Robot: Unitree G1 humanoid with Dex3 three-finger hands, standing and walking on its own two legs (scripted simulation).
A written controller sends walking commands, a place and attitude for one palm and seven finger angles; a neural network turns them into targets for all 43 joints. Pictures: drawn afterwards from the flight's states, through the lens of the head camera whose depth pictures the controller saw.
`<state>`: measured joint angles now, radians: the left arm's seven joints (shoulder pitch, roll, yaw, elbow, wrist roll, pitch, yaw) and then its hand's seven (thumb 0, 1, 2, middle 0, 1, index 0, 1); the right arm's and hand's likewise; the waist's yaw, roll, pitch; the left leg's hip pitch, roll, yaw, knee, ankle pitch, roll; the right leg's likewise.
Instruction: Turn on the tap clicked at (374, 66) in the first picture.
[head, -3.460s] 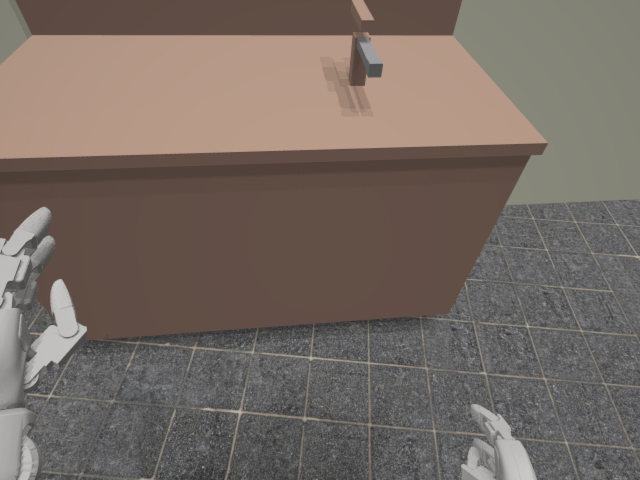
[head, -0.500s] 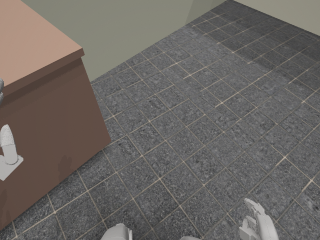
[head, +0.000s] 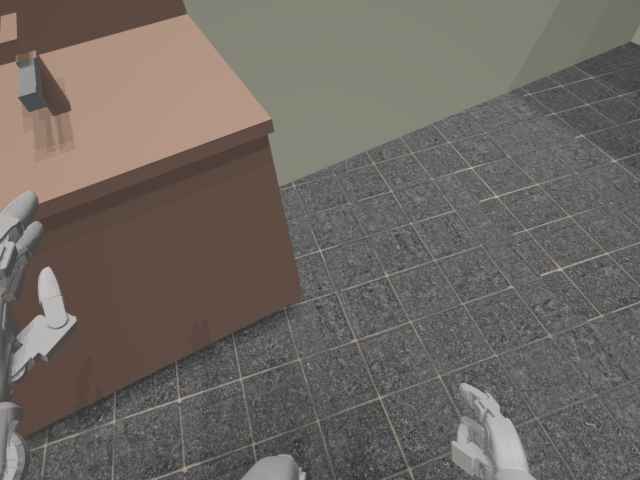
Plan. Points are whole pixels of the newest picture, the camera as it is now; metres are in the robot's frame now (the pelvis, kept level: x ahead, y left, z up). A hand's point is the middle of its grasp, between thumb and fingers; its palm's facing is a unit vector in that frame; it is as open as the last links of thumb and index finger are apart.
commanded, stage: turn to face it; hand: left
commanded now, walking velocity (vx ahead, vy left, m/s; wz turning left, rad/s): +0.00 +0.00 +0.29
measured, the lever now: (32, 98) +0.62 +0.55 +0.15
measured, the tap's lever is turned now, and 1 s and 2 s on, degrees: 0 0 0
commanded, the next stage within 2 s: take the last steps up to it in 0.12 s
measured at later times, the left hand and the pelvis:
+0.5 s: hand out of the picture +0.11 +0.27 +0.19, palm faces +0.56 -0.73 -0.39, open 7.4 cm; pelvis -0.05 +0.00 +0.01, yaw +10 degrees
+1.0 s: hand out of the picture +0.14 +0.27 +0.18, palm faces +0.55 -0.72 -0.42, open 7.4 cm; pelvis -0.02 -0.01 +0.01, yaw +12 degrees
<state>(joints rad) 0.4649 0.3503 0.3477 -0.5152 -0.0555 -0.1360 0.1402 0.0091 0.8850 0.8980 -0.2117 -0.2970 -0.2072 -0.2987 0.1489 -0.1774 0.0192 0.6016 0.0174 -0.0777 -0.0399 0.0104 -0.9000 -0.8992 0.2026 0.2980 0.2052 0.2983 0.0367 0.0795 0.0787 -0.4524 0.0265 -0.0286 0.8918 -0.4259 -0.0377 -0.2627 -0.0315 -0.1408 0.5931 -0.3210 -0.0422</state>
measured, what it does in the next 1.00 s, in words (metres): steps on the spot: left foot, then right foot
